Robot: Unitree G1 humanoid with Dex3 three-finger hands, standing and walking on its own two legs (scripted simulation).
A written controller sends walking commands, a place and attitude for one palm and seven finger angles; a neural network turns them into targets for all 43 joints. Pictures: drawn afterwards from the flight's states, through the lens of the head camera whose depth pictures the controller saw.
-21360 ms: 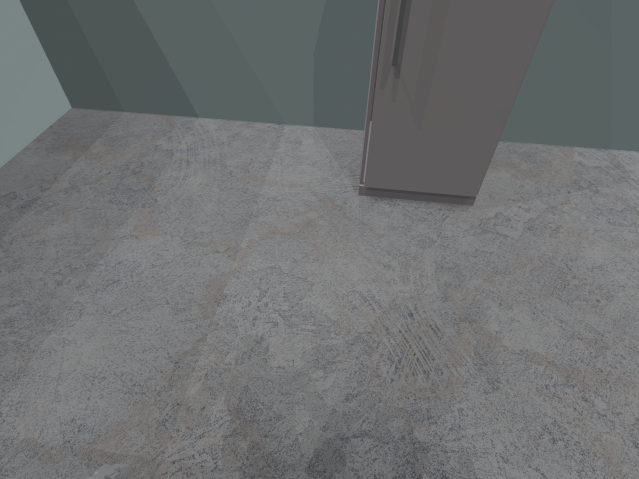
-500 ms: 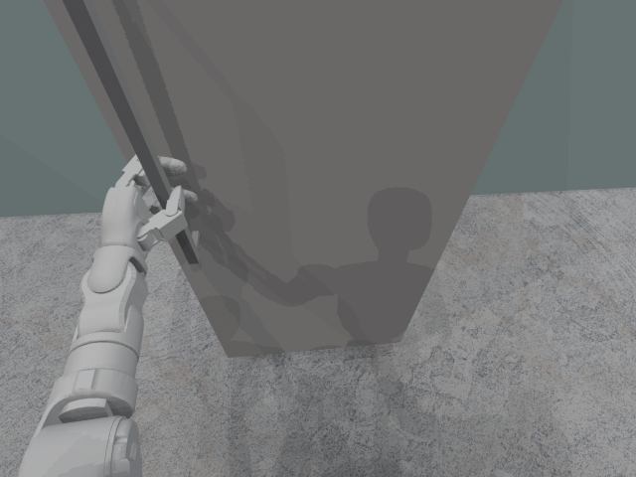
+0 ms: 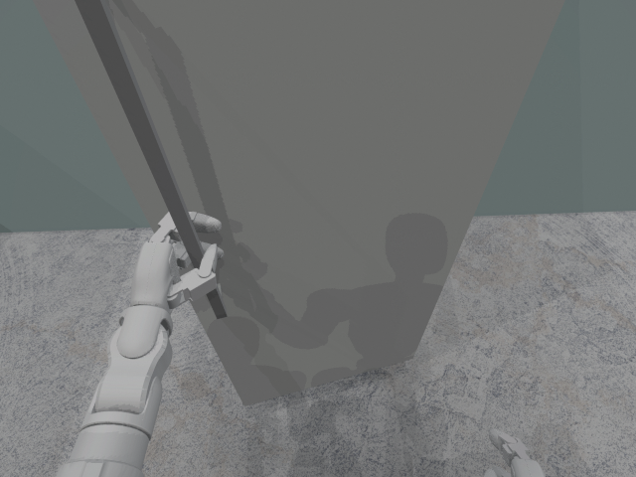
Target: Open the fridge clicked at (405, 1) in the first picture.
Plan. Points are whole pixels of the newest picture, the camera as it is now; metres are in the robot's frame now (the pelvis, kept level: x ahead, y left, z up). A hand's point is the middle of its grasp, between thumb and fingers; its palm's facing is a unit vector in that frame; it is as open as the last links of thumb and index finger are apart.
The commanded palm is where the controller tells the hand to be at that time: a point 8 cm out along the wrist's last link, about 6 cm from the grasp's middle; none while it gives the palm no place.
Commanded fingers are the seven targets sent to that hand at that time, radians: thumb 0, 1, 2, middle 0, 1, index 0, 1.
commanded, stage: walk backward, drawing the door open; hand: left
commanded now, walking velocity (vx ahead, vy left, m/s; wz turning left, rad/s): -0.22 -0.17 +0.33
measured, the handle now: (178, 201) +0.39 +0.18 +0.16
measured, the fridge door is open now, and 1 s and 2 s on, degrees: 13 53 89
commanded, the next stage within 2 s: stop walking and hold the door back in 1.74 s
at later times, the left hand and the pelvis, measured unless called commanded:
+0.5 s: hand (262, 378) +0.21 +0.07 +0.08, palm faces +0.15 -0.97 -0.20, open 5.6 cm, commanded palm +0.18 +0.11 +0.09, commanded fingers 0.00 0.90 0.90 -0.45 -1.40 -0.45 -1.40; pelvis -0.08 -0.08 +0.00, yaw +4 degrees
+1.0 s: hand out of the picture +0.10 -0.07 +0.08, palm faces +0.27 -0.93 -0.24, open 6.0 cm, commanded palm +0.06 -0.04 +0.09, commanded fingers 0.00 0.90 0.90 -0.45 -1.40 -0.45 -1.40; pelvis -0.14 -0.26 +0.00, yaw +24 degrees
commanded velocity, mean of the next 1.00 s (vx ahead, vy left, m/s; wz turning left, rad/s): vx -0.15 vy -0.37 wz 0.70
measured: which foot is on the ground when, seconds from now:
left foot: down 0.00-0.70, up 0.72-0.88, down 0.90-1.00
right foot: down 0.00-0.84, up 0.86-1.00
